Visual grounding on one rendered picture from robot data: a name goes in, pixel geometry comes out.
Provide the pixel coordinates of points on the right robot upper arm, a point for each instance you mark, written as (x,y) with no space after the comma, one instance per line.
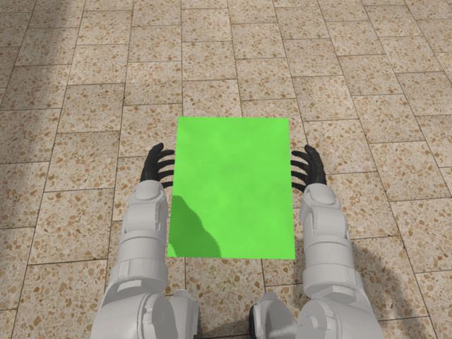
(324,318)

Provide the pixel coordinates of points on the robot left forearm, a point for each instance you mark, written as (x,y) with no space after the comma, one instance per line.
(140,264)

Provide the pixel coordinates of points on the right robot hand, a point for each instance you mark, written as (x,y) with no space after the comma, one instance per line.
(314,169)

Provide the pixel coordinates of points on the robot thigh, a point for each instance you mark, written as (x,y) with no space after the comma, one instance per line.
(186,316)
(273,320)

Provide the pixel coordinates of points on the left robot upper arm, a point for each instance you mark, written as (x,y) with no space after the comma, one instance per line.
(146,316)

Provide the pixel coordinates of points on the left robot thigh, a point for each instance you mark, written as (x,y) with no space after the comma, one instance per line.
(186,316)

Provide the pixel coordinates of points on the carton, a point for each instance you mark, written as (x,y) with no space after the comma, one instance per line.
(232,189)

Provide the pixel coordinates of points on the robot right forearm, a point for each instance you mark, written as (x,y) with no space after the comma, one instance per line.
(330,270)

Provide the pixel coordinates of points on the left robot hand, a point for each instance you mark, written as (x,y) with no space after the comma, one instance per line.
(152,166)

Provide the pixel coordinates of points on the right robot thigh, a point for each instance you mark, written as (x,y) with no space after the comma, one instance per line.
(273,320)

